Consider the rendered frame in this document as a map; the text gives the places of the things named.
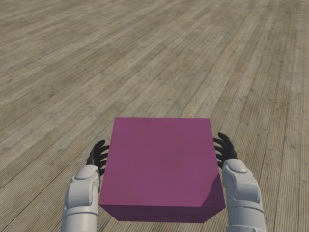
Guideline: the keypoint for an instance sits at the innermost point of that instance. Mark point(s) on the robot right forearm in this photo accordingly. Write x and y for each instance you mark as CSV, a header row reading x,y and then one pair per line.
x,y
243,198

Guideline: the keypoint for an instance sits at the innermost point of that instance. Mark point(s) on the robot right hand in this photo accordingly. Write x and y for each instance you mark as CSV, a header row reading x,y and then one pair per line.
x,y
227,150

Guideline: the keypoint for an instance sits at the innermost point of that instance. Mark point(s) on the robot left forearm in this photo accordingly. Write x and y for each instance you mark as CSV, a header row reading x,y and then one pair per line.
x,y
80,208

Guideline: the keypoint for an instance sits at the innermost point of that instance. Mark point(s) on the robot left hand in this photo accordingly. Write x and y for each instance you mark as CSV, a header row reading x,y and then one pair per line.
x,y
96,156

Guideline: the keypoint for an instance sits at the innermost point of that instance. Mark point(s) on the carton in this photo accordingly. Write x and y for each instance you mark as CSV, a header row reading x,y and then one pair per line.
x,y
162,170

